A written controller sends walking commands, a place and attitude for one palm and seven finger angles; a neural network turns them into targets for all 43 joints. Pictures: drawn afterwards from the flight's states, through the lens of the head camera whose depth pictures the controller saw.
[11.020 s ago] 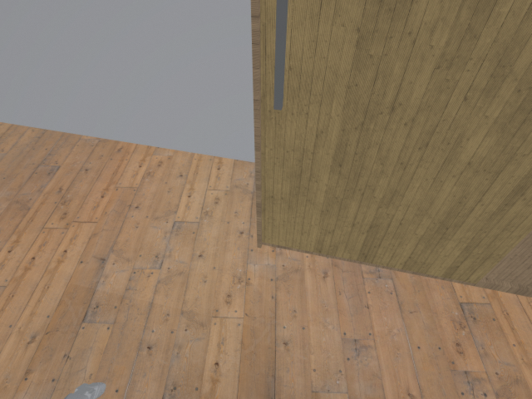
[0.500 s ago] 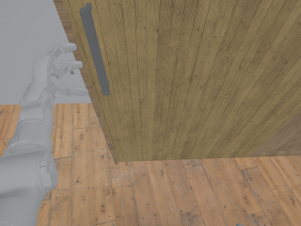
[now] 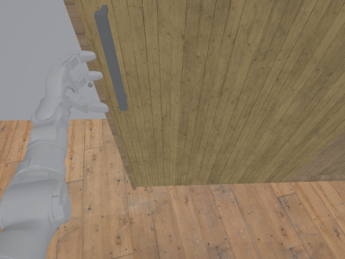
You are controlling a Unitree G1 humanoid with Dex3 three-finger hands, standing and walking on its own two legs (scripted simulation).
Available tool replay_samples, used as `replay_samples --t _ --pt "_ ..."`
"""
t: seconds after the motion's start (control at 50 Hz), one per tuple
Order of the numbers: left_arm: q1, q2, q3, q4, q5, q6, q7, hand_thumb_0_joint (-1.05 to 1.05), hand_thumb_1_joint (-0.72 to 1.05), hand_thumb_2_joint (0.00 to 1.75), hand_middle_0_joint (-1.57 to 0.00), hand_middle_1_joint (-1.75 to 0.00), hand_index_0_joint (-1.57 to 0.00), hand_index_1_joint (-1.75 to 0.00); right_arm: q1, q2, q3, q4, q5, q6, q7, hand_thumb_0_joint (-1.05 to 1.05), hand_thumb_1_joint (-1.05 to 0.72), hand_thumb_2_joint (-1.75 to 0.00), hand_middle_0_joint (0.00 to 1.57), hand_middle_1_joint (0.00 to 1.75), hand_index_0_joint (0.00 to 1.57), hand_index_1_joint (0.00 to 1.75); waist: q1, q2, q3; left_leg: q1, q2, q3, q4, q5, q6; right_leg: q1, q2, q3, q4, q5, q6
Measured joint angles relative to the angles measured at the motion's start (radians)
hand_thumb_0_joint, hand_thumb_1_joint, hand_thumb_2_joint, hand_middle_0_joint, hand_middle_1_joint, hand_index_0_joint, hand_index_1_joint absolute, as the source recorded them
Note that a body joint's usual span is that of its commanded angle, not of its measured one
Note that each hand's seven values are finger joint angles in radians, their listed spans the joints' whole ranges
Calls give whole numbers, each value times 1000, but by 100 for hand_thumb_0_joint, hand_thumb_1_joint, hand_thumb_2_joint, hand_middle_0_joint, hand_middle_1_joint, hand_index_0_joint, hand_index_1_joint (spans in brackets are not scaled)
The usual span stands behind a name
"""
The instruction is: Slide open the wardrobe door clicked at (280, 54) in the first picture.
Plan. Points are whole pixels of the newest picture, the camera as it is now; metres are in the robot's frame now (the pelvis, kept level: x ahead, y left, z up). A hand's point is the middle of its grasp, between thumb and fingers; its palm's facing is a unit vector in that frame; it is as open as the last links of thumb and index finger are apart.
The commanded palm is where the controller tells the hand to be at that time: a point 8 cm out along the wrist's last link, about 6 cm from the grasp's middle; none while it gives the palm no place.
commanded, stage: feel for the door with the fingertips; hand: left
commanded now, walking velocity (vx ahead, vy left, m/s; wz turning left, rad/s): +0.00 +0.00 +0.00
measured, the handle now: (115, 65) +0.54 +0.14 +0.15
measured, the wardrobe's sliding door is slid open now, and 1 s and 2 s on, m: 0.00 0.00 0.00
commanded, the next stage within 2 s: slide the fingers in behind the handle in 0.76 s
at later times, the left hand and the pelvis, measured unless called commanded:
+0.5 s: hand (96, 78) +0.48 +0.18 +0.16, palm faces +0.01 -1.00 +0.00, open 14.0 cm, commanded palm +0.46 +0.22 +0.15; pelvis +0.00 +0.00 +0.00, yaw +0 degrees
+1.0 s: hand (98, 75) +0.49 +0.17 +0.16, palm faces +0.01 -1.00 +0.01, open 13.8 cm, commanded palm +0.47 +0.22 +0.15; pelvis +0.00 +0.00 +0.00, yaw +0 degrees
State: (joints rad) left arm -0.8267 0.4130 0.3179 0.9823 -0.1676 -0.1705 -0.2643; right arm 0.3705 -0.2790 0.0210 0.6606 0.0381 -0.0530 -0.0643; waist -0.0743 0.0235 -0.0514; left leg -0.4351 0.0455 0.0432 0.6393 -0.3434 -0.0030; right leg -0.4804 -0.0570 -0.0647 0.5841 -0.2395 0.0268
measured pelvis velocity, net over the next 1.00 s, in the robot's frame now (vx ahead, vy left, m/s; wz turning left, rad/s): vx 0.00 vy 0.00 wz -0.01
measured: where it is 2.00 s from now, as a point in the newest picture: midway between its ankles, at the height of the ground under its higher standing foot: outside the picture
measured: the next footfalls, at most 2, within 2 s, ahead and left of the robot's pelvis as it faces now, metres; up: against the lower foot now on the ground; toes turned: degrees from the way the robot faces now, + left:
none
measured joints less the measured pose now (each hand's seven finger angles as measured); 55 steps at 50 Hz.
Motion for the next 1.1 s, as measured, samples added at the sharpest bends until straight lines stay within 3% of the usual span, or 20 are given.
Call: replay_samples --t 0.16,0.26,0.48,0.84,1.1 --pt "-10 -52 -10 -4 30 4 67 -2 -50 30 -30 -120 -30 -120 -29 18 7 -14 -6 -7 14 0 -90 -89 20 30 20 30 -2 1 -3 7 -2 8 -1 -3 1 -1 -1 8 8 -5 2" --pt "-36 -32 15 49 51 -5 79 -2 -50 30 -31 -120 -30 -120 -35 25 18 -15 -8 -3 13 0 -90 -89 20 30 20 30 -12 -2 -1 6 0 10 -1 -4 0 -6 1 11 13 -7 0" --pt "-86 18 12 110 34 -24 37 -2 -50 30 -30 -120 -30 -120 11 4 5 14 -8 4 8 0 -90 -89 20 30 20 30 -17 2 -2 -20 3 1 8 -5 -3 -24 3 2 14 -8 -3" --pt "-140 49 43 174 61 -45 37 -2 -50 30 -33 -122 -33 -122 28 2 3 18 -17 14 13 0 -90 -89 20 30 20 30 -47 1 -2 -56 6 3 24 -7 -1 -57 6 6 21 -3 -1" --pt "-144 42 31 166 55 -49 50 -2 -50 30 -34 -122 -32 -122 35 4 2 10 -21 12 21 0 -90 -89 20 30 20 30 -44 3 -7 -78 4 2 39 -10 2 -77 4 7 30 -2 1"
